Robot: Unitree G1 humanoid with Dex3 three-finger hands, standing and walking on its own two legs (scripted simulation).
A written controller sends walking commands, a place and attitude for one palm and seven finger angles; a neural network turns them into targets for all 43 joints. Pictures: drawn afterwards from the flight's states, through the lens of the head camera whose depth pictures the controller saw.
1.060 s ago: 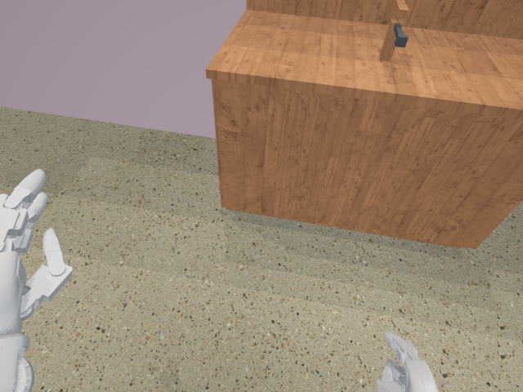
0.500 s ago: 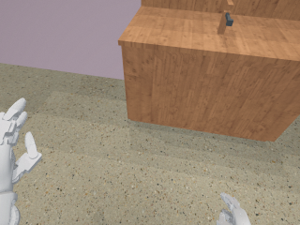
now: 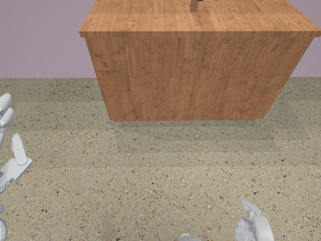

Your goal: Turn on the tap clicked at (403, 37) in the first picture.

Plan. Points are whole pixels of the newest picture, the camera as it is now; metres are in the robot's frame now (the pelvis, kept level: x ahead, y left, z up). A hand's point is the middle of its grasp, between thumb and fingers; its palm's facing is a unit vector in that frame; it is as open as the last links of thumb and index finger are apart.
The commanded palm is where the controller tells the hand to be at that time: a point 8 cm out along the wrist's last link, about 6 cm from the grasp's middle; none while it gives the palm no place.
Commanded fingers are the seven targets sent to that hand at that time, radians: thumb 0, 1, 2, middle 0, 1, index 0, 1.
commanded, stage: walk to a spot facing it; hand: left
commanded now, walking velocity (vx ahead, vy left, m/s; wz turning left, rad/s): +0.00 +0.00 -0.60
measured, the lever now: out of the picture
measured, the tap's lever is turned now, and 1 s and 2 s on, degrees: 0 0 0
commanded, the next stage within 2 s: turn to face it in 1.38 s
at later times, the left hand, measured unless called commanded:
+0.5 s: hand (98, 127) +0.28 +0.14 +0.19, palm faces +0.13 -0.89 -0.43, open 7.4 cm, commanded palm +0.24 +0.19 +0.20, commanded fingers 0.00 0.90 0.90 -0.20 -0.30 -0.20 -0.30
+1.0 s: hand (188, 98) +0.38 -0.03 +0.18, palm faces -0.12 -0.87 -0.49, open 7.4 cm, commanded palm +0.35 +0.06 +0.20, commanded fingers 0.00 0.90 0.90 -0.20 -0.30 -0.20 -0.30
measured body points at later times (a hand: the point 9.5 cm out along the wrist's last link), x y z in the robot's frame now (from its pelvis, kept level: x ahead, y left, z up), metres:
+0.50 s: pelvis +0.00 -0.03 +0.02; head +0.01 -0.04 +0.47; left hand +0.26 +0.19 +0.22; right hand +0.07 -0.32 -0.07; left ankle +0.04 +0.11 -0.70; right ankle +0.04 -0.10 -0.72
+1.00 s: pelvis +0.07 -0.11 +0.01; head +0.11 -0.13 +0.45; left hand +0.38 +0.02 +0.21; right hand +0.07 -0.39 -0.10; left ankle +0.15 +0.01 -0.65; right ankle +0.06 -0.21 -0.72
